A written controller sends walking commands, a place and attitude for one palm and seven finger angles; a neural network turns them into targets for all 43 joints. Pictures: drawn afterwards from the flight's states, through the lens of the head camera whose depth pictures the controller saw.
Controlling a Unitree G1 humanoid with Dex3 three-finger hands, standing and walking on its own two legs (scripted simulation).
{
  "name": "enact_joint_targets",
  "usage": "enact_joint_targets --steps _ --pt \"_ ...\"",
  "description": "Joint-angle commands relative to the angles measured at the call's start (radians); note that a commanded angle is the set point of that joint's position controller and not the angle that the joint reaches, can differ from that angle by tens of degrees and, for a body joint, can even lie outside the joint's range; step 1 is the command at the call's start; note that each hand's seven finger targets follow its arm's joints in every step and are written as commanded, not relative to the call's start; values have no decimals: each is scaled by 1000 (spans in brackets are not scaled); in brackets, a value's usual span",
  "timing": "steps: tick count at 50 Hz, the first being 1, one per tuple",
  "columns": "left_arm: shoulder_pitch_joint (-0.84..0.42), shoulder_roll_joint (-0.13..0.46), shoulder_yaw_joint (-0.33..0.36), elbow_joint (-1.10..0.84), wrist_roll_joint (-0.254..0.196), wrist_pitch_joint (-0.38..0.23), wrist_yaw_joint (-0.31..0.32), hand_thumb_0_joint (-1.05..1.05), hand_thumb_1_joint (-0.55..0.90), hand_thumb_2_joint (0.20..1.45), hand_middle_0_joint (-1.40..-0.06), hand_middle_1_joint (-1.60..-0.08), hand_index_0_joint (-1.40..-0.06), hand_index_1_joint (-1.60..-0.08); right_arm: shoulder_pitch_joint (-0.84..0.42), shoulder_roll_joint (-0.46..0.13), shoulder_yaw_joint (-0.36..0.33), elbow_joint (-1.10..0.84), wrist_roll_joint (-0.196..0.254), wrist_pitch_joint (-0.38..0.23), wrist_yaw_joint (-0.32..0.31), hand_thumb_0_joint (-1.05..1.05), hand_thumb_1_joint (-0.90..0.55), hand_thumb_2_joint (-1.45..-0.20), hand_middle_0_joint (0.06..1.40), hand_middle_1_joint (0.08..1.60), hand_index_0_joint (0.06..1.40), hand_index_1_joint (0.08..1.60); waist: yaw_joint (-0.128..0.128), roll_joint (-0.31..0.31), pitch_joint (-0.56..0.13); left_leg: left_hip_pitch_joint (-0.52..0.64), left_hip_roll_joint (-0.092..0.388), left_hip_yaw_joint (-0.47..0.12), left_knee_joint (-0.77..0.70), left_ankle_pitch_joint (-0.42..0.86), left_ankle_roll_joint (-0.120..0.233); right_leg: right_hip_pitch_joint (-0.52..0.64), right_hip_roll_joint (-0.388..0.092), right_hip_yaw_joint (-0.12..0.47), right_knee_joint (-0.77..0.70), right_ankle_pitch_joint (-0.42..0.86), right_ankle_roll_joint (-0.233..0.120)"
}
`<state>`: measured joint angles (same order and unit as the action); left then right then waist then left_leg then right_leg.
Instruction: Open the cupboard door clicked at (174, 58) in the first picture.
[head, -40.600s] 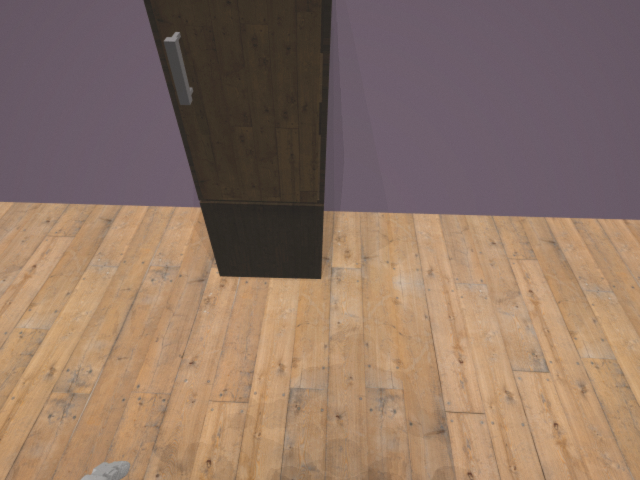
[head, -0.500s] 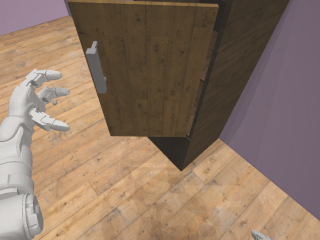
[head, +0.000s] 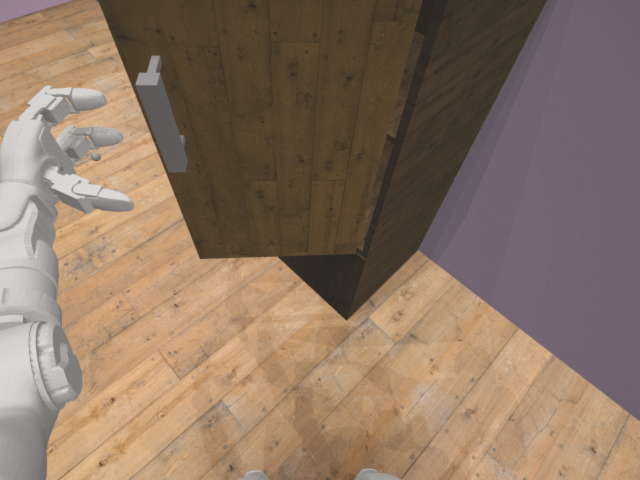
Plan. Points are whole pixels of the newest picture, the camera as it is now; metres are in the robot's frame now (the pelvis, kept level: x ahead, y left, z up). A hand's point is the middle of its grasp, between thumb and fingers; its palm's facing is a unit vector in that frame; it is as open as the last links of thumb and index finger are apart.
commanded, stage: move the hooked fingers beside the handle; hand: left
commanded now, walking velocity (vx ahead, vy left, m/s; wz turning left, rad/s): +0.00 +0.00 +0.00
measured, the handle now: (167, 117) +0.56 +0.19 +0.11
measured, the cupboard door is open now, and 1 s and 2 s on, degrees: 49 49 47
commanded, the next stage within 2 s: slide the fingers in behind the handle in 1.04 s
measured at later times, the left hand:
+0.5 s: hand (108, 134) +0.52 +0.25 +0.12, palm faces +0.02 -1.00 -0.02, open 14.0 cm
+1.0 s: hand (103, 138) +0.51 +0.25 +0.12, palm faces +0.02 -1.00 +0.01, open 14.0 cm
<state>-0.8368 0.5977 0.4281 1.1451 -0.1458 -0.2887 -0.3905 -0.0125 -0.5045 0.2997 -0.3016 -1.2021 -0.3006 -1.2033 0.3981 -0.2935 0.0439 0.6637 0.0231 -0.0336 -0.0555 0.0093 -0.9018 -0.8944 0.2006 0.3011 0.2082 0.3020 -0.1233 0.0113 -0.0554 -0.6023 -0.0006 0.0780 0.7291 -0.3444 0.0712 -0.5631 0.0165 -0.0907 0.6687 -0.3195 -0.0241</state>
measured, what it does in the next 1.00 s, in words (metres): stands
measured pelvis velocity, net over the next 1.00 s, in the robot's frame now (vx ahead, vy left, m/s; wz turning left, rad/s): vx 0.02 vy -0.01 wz -0.02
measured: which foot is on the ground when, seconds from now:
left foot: down 0.00-1.00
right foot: down 0.00-1.00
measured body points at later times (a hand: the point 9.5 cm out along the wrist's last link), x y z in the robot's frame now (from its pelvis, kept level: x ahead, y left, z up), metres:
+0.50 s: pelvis +0.01 -0.01 -0.01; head +0.13 +0.00 +0.43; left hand +0.51 +0.30 +0.12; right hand -0.03 -0.29 -0.11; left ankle +0.01 +0.07 -0.71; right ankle +0.00 -0.11 -0.71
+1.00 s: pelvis +0.02 -0.01 -0.01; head +0.12 +0.01 +0.43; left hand +0.50 +0.30 +0.12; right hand +0.04 -0.28 -0.11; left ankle +0.01 +0.07 -0.71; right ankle +0.00 -0.11 -0.71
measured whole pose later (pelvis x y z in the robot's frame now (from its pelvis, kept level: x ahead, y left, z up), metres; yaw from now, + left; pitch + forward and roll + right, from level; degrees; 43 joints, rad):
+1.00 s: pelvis +0.02 -0.01 -0.01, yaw -1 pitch +17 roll -3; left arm -0.88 0.66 0.47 1.17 -0.14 -0.28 -0.43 -0.01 -0.50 0.30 -0.30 -1.20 -0.30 -1.20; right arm 0.39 -0.28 0.05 0.60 0.02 0.08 -0.03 0.01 -0.90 -0.89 0.20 0.30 0.21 0.30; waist -0.14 0.01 -0.09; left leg -0.68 0.03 0.07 0.79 -0.40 0.06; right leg -0.63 0.04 -0.09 0.69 -0.36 -0.03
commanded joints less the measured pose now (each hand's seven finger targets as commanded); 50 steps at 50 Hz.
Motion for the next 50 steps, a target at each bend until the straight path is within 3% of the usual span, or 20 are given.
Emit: enact_joint_targets --steps 1,3,5,7,13,18,20,23,24,27,28,30,33,37,38,41,45,46,48,50 --pt "-493 284 30 -176 -20 -92 -5 0 -500 300 -300 -1200 -300 -1200 124 -191 -64 -56 -3 -13 -11 0 -900 -900 200 300 200 300 -11 125 -403 382 44 -173 -57 416 -66 -18 28 54 -44 220 -5" --pt "-504 299 35 -107 -15 -70 -5 0 -500 300 -300 -1200 -300 -1200 135 -199 -62 -47 -2 -3 -12 0 -900 -900 200 300 200 300 -22 87 -361 319 40 -165 -58 359 -54 -18 27 55 -47 213 -2" --pt "-532 299 20 -89 -4 -56 -4 0 -500 300 -300 -1200 -300 -1200 145 -201 -59 -53 -2 5 -14 0 -900 -900 200 300 200 300 -32 101 -346 299 37 -162 -55 343 -47 -28 24 55 -44 211 -4" --pt "-539 345 34 -55 17 -44 1 0 -500 300 -300 -1200 -300 -1200 156 -206 -55 -55 -3 14 -13 0 -900 -900 200 300 200 300 -33 114 -340 270 35 -159 -51 330 -46 -35 23 61 -41 208 -2" --pt "-615 477 110 -74 36 -76 14 0 -500 300 -300 -1200 -300 -1200 191 -210 -53 -66 -10 38 -13 0 -900 -900 200 300 200 300 -38 96 -439 215 30 -136 -15 339 -30 42 27 86 -24 275 7" --pt "-526 499 119 -52 41 -62 -26 0 -500 300 -300 -1200 -300 -1200 202 -208 -54 -83 -8 61 -9 0 -900 -900 200 300 200 300 -22 128 -457 191 28 -111 -2 368 -23 77 29 95 -18 337 10" --pt "-478 477 104 -38 32 -46 -47 0 -500 300 -300 -1200 -300 -1200 202 -205 -52 -97 -5 74 -9 0 -900 -900 200 300 200 300 -15 128 -442 177 25 -106 -3 383 -21 88 32 91 -13 360 5" --pt "-500 475 96 -58 18 -29 -70 0 -500 300 -300 -1200 -300 -1200 205 -209 -56 -99 -2 84 -11 0 -900 -900 200 300 200 300 -33 114 -419 164 28 -101 -1 358 -15 69 33 95 -26 353 13" --pt "-521 500 117 -86 13 -34 -70 0 -500 300 -300 -1200 -300 -1200 212 -211 -59 -97 -3 86 -12 0 -900 -900 200 300 200 300 -34 102 -437 170 29 -106 1 369 -13 81 34 95 -24 364 14" --pt "-558 464 101 -169 -2 -66 -75 0 -500 300 -300 -1200 -300 -1200 209 -203 -63 -93 -6 89 -9 0 -900 -900 200 300 200 300 -38 191 -494 283 35 -116 14 455 -23 36 42 85 -16 382 8" --pt "-544 491 132 -196 -6 -76 -71 0 -500 300 -300 -1200 -300 -1200 214 -204 -68 -89 -9 91 -8 0 -900 -900 200 300 200 300 -25 198 -522 301 37 -118 21 482 -25 46 42 86 -13 396 7" --pt "-506 475 134 -203 -18 -80 -73 0 -500 300 -300 -1200 -300 -1200 212 -203 -69 -92 -8 95 -5 0 -900 -900 200 300 200 300 -22 190 -541 327 38 -121 26 538 -27 49 46 80 -6 422 3" --pt "-472 403 77 -110 -16 -39 -80 0 -500 300 -300 -1200 -300 -1200 196 -196 -64 -84 -1 101 -2 0 -900 -900 200 300 200 300 -36 159 -416 270 38 -121 16 482 -23 9 43 72 -20 384 8" --pt "-459 414 80 -139 -8 -13 -72 0 -500 300 -300 -1200 -300 -1200 193 -196 -65 -97 -3 105 -3 0 -900 -900 200 300 200 300 -19 172 -443 296 39 -124 20 546 -27 17 39 69 -13 414 7" --pt "-462 371 49 -150 -9 -14 -70 0 -500 300 -300 -1200 -300 -1200 188 -192 -63 -102 -4 103 0 0 -900 -900 200 300 200 300 -26 166 -442 299 38 -124 19 536 -28 9 41 67 -13 403 8" --pt "-475 415 102 -202 -22 -49 -49 0 -500 300 -300 -1200 -300 -1200 186 -195 -67 -107 -7 103 1 0 -900 -900 200 300 200 300 -14 144 -485 326 43 -134 23 584 -34 30 45 66 0 427 6" --pt "-488 384 92 -249 -31 -77 -39 0 -500 300 -300 -1200 -300 -1200 171 -188 -67 -111 -6 101 6 0 -900 -900 200 300 200 300 -10 177 -513 368 46 -138 31 646 -42 30 44 65 7 442 3" --pt "-466 378 90 -214 -22 -69 -37 0 -500 300 -300 -1200 -300 -1200 165 -185 -67 -105 -5 103 7 0 -900 -900 200 300 200 300 -6 189 -489 367 48 -140 31 640 -47 10 44 64 3 419 4" --pt "-475 349 54 -160 -11 -48 -33 0 -500 300 -300 -1200 -300 -1200 160 -186 -63 -100 -3 105 6 0 -900 -900 200 300 200 300 -27 151 -413 323 47 -141 18 556 -44 -20 43 57 -9 364 8" --pt "-457 355 58 -129 -8 -34 -32 0 -500 300 -300 -1200 -300 -1200 161 -190 -62 -107 -1 105 1 0 -900 -900 200 300 200 300 -25 114 -399 287 41 -135 14 509 -32 -1 40 59 -9 361 5"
